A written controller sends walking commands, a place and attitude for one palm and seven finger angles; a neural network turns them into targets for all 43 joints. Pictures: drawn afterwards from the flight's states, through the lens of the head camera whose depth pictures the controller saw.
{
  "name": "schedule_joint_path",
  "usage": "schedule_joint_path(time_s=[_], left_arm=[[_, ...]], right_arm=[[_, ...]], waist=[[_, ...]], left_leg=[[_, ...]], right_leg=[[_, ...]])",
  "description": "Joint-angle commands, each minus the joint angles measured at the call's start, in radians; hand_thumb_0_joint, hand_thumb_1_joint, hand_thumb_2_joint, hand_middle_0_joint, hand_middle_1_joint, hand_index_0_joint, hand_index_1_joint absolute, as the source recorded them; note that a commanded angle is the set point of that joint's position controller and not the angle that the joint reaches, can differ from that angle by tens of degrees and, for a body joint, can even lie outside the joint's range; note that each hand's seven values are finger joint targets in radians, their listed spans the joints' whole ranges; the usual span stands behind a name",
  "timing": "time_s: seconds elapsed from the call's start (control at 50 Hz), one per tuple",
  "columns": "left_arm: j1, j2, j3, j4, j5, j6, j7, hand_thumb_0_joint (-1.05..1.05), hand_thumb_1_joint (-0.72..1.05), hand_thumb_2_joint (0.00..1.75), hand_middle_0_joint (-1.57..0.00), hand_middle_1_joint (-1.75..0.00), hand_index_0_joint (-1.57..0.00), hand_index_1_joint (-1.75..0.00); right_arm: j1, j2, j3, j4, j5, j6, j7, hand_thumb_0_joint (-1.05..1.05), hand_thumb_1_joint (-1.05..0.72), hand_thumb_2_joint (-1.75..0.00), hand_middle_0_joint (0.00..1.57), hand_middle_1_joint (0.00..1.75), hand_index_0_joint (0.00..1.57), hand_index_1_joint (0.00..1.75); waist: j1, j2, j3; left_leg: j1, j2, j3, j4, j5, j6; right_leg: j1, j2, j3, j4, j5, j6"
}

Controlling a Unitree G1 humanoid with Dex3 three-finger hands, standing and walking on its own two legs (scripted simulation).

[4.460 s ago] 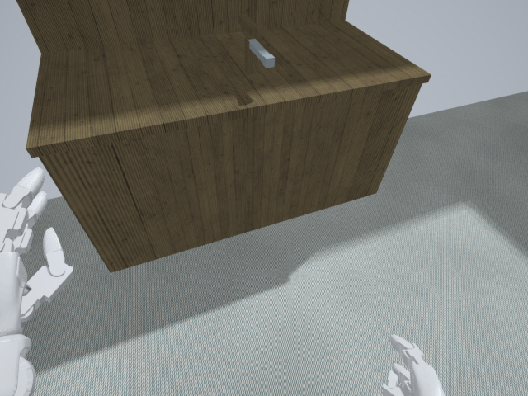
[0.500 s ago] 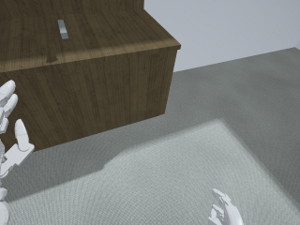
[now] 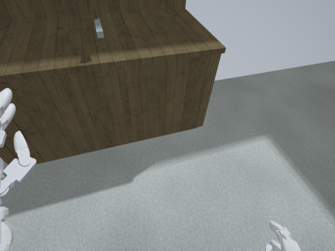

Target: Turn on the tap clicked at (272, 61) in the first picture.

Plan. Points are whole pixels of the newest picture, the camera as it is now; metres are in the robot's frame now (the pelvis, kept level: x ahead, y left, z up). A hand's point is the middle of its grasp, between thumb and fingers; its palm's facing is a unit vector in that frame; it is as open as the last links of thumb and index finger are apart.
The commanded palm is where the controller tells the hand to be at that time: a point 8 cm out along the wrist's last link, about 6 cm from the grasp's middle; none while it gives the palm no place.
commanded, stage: take the last steps up to it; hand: left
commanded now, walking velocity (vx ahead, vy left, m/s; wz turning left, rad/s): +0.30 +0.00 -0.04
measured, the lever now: (100, 33) +0.92 +0.37 +0.07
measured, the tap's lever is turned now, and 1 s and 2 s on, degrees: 0 0 0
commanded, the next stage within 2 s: none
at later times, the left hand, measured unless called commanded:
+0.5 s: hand (70, 131) +0.28 +0.21 +0.18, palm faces +0.42 -0.82 -0.39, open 7.4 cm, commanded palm +0.22 +0.26 +0.19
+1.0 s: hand (93, 89) +0.40 +0.21 +0.19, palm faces +0.40 -0.77 -0.49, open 7.4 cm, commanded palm +0.35 +0.25 +0.19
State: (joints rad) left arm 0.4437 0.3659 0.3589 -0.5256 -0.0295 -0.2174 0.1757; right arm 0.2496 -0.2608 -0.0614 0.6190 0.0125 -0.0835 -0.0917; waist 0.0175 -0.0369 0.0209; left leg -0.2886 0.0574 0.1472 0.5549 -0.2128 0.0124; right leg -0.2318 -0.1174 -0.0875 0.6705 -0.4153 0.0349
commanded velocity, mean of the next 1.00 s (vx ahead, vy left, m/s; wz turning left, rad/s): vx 0.30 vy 0.02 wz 0.02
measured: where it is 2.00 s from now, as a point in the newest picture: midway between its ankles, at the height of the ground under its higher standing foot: (173, 220)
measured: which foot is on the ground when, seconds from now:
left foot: down 0.00-0.32, up 0.34-0.64, down 0.66-1.00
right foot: up 0.00-0.30, down 0.32-0.66, up 0.68-0.98, down 1.00-1.00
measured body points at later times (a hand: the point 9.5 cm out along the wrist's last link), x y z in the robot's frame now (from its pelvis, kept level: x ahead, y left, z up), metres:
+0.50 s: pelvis +0.07 -0.02 +0.01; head +0.08 -0.03 +0.46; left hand +0.25 +0.25 +0.20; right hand +0.22 -0.26 -0.10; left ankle +0.07 +0.11 -0.66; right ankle +0.07 -0.11 -0.73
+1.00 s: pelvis +0.19 -0.03 +0.00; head +0.21 -0.05 +0.45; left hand +0.37 +0.25 +0.21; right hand +0.35 -0.22 -0.11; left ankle +0.16 +0.12 -0.73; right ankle +0.23 -0.13 -0.73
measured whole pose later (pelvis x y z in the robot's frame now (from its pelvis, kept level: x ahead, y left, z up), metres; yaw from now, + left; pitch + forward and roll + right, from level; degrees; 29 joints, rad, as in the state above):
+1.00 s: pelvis +0.19 -0.03 +0.00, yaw +0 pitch +0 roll +0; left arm 0.49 0.41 0.38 -0.53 -0.02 -0.22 0.15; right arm 0.23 -0.12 0.04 0.60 0.01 -0.09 -0.05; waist 0.01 0.04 0.04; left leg -0.25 0.13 0.14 0.62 -0.36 -0.03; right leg -0.33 -0.06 -0.17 0.57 -0.26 0.01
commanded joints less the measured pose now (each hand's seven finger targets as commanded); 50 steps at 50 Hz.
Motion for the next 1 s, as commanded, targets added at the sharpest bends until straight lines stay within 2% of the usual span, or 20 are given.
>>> schedule_joint_path(time_s=[0.0, 0.12, 0.24, 0.28, 0.3, 0.32, 0.34, 0.38, 0.44, 0.52, 0.6, 0.64, 0.66, 0.68, 0.72, 0.78, 0.92, 0.94, 0.96, 0.98], left_arm=[[-0.124, 0.183, 0.100, -0.180, 0.018, -0.081, 0.010, 0.00, 0.90, 0.90, -0.20, -0.30, -0.20, -0.30], [-0.004, 0.144, 0.094, -0.232, 0.014, -0.074, -0.005, 0.00, 0.90, 0.90, -0.20, -0.30, -0.20, -0.30], [-0.053, 0.144, 0.095, -0.123, 0.011, -0.041, -0.004, 0.00, 0.90, 0.90, -0.20, -0.30, -0.20, -0.30], [-0.075, 0.171, 0.106, -0.092, 0.021, -0.032, -0.001, 0.00, 0.90, 0.90, -0.20, -0.30, -0.20, -0.30], [-0.089, 0.208, 0.126, -0.096, 0.021, -0.029, 0.004, 0.00, 0.90, 0.90, -0.20, -0.30, -0.20, -0.30], [-0.126, 0.204, 0.122, -0.101, 0.007, -0.027, 0.002, 0.00, 0.90, 0.90, -0.20, -0.30, -0.20, -0.30], [-0.137, 0.194, 0.111, -0.111, 0.003, -0.037, -0.003, 0.00, 0.90, 0.90, -0.20, -0.30, -0.20, -0.30], [-0.107, 0.186, 0.109, -0.148, 0.009, -0.059, -0.007, 0.00, 0.90, 0.90, -0.20, -0.30, -0.20, -0.30], [-0.096, 0.189, 0.114, -0.212, 0.015, -0.076, 0.000, 0.00, 0.90, 0.90, -0.20, -0.30, -0.20, -0.30], [-0.003, 0.171, 0.129, -0.211, 0.003, -0.064, 0.018, 0.00, 0.90, 0.90, -0.20, -0.30, -0.20, -0.30], [-0.056, 0.164, 0.116, -0.221, 0.003, -0.063, 0.027, 0.00, 0.90, 0.90, -0.20, -0.30, -0.20, -0.30], [-0.103, 0.139, 0.089, -0.245, 0.002, -0.074, 0.023, 0.00, 0.90, 0.90, -0.20, -0.30, -0.20, -0.30], [-0.108, 0.168, 0.102, -0.199, 0.008, -0.089, 0.016, 0.00, 0.90, 0.90, -0.20, -0.30, -0.20, -0.30], [-0.111, 0.203, 0.124, -0.186, 0.013, -0.087, 0.011, 0.00, 0.90, 0.90, -0.20, -0.30, -0.20, -0.30], [-0.092, 0.191, 0.118, -0.257, 0.014, -0.092, 0.001, 0.00, 0.90, 0.90, -0.20, -0.30, -0.20, -0.30], [0.019, 0.134, 0.093, -0.288, 0.007, -0.076, -0.003, 0.00, 0.90, 0.90, -0.20, -0.30, -0.20, -0.30], [-0.014, 0.144, 0.113, -0.137, 0.004, -0.041, -0.003, 0.00, 0.90, 0.90, -0.20, -0.30, -0.20, -0.30], [-0.039, 0.149, 0.110, -0.134, 0.006, -0.039, -0.003, 0.00, 0.90, 0.90, -0.20, -0.30, -0.20, -0.30], [-0.048, 0.184, 0.128, -0.112, 0.015, -0.036, 0.001, 0.00, 0.90, 0.90, -0.20, -0.30, -0.20, -0.30], [-0.058, 0.221, 0.152, -0.116, 0.013, -0.034, 0.005, 0.00, 0.90, 0.90, -0.20, -0.30, -0.20, -0.30]], right_arm=[[-0.106, -0.060, 0.003, -0.140, -0.010, -0.066, 0.011, 0.00, -0.90, -0.90, 0.20, 0.30, 0.20, 0.30], [-0.111, -0.057, 0.011, -0.130, -0.005, -0.085, 0.029, 0.00, -0.90, -0.90, 0.20, 0.30, 0.20, 0.30], [-0.128, -0.044, 0.030, -0.133, -0.011, -0.062, 0.009, 0.00, -0.90, -0.90, 0.20, 0.30, 0.20, 0.30], [-0.119, -0.031, 0.030, -0.126, -0.011, -0.046, 0.008, 0.00, -0.90, -0.90, 0.20, 0.30, 0.20, 0.30], [-0.115, -0.009, 0.034, -0.136, -0.007, -0.042, 0.013, 0.00, -0.90, -0.90, 0.20, 0.30, 0.20, 0.30], [-0.158, -0.038, 0.026, -0.146, -0.007, -0.052, 0.022, 0.00, -0.90, -0.90, 0.20, 0.30, 0.20, 0.30], [-0.154, -0.041, 0.022, -0.129, -0.009, -0.058, 0.028, 0.00, -0.90, -0.90, 0.20, 0.30, 0.20, 0.30], [-0.147, -0.035, 0.032, -0.102, -0.008, -0.043, 0.031, 0.00, -0.90, -0.90, 0.20, 0.30, 0.20, 0.30], [-0.161, -0.027, 0.036, -0.117, -0.010, -0.032, 0.021, 0.00, -0.90, -0.90, 0.20, 0.30, 0.20, 0.30], [-0.138, -0.020, 0.024, -0.155, -0.013, -0.028, 0.018, 0.00, -0.90, -0.90, 0.20, 0.30, 0.20, 0.30], [-0.101, -0.042, 0.008, -0.166, -0.015, -0.032, 0.001, 0.00, -0.90, -0.90, 0.20, 0.30, 0.20, 0.30], [-0.094, -0.086, -0.007, -0.179, -0.003, -0.034, 0.000, 0.00, -0.90, -0.90, 0.20, 0.30, 0.20, 0.30], [-0.111, -0.066, 0.008, -0.170, -0.012, -0.038, 0.004, 0.00, -0.90, -0.90, 0.20, 0.30, 0.20, 0.30], [-0.119, -0.053, 0.015, -0.162, -0.017, -0.045, 0.008, 0.00, -0.90, -0.90, 0.20, 0.30, 0.20, 0.30], [-0.113, -0.052, 0.003, -0.143, -0.005, -0.057, 0.017, 0.00, -0.90, -0.90, 0.20, 0.30, 0.20, 0.30], [-0.103, -0.055, 0.005, -0.145, -0.006, -0.069, 0.033, 0.00, -0.90, -0.90, 0.20, 0.30, 0.20, 0.30], [-0.123, -0.041, 0.022, -0.146, -0.006, -0.051, 0.015, 0.00, -0.90, -0.90, 0.20, 0.30, 0.20, 0.30], [-0.128, -0.034, 0.023, -0.145, -0.003, -0.045, 0.014, 0.00, -0.90, -0.90, 0.20, 0.30, 0.20, 0.30], [-0.117, -0.017, 0.025, -0.140, -0.004, -0.036, 0.015, 0.00, -0.90, -0.90, 0.20, 0.30, 0.20, 0.30], [-0.138, 0.002, 0.036, -0.156, -0.004, -0.036, 0.018, 0.00, -0.90, -0.90, 0.20, 0.30, 0.20, 0.30]], waist=[[-0.043, 0.320, -0.082], [-0.020, 0.282, -0.078], [-0.019, 0.204, -0.075], [-0.013, 0.018, -0.088], [-0.011, -0.243, -0.096], [0.007, -0.271, -0.092], [-0.004, -0.208, -0.056], [-0.013, -0.071, -0.033], [-0.019, -0.058, -0.068], [0.004, -0.095, -0.105], [-0.016, 0.005, -0.109], [-0.036, 0.319, -0.133], [-0.039, 0.389, -0.125], [-0.039, 0.339, -0.083], [-0.026, 0.243, -0.090], [-0.020, 0.289, -0.123], [-0.018, 0.206, -0.102], [-0.014, 0.149, -0.110], [-0.009, -0.040, -0.124], [0.003, -0.278, -0.120]], left_leg=[[0.207, 0.377, -0.558, -0.314, -0.038, 0.239], [0.039, 0.238, -0.182, -0.312, -0.066, 0.141], [-0.038, 0.217, -0.140, -0.193, -0.235, 0.091], [-0.177, 0.131, -0.063, 0.092, -0.288, 0.050], [-0.353, 0.000, 0.007, 0.373, -0.338, 0.004], [-0.423, -0.020, -0.087, 0.565, -0.343, -0.015], [-0.440, 0.010, -0.150, 0.653, -0.278, -0.025], [-0.423, 0.050, -0.151, 0.665, -0.184, -0.044], [-0.277, 0.064, -0.097, 0.411, -0.152, -0.036], [-0.141, 0.009, 0.018, 0.131, -0.102, -0.021], [0.118, 0.001, 0.042, -0.097, 0.002, -0.008], [0.327, 0.265, -0.370, -0.204, 0.107, 0.120], [0.281, 0.375, -0.553, -0.295, 0.034, 0.194], [0.227, 0.401, -0.596, -0.314, -0.010, 0.235], [0.273, 0.340, -0.438, -0.246, 0.139, 0.220], [0.199, 0.263, -0.212, -0.239, 0.223, 0.159], [0.029, 0.206, -0.069, -0.116, -0.011, 0.077], [-0.027, 0.177, -0.043, -0.001, -0.054, 0.060], [-0.162, 0.103, 0.008, 0.245, -0.144, 0.034], [-0.385, -0.025, 0.013, 0.516, -0.352, -0.009]], right_leg=[[-0.412, 0.030, 0.080, 0.503, -0.146, -0.024], [-0.213, 0.040, -0.030, 0.216, 0.044, -0.004], [0.035, 0.099, -0.111, -0.136, 0.072, 0.000], [0.167, -0.014, 0.082, -0.282, 0.010, -0.068], [0.241, -0.215, 0.442, -0.400, -0.002, -0.173], [0.216, -0.316, 0.620, -0.464, -0.059, -0.227], [0.176, -0.321, 0.621, -0.478, -0.082, -0.247], [0.134, -0.276, 0.388, -0.439, 0.105, -0.231], [0.087, -0.224, 0.157, -0.384, 0.333, -0.193], [0.124, -0.190, 0.119, -0.350, 0.304, -0.187], [0.027, -0.103, 0.070, -0.183, 0.183, -0.119], [-0.256, 0.061, -0.042, 0.215, -0.022, -0.027], [-0.336, 0.082, 0.006, 0.415, -0.215, -0.032], [-0.395, 0.042, 0.068, 0.496, -0.174, -0.031], [-0.453, 0.014, 0.065, 0.459, -0.101, -0.019], [-0.331, 0.024, -0.007, 0.302, 0.006, -0.010], [0.030, 0.100, -0.136, -0.136, 0.143, -0.004], [0.113, 0.074, -0.091, -0.196, 0.134, -0.021], [0.200, -0.066, 0.132, -0.276, 0.116, -0.088], [0.288, -0.273, 0.508, -0.377, 0.221, -0.201]])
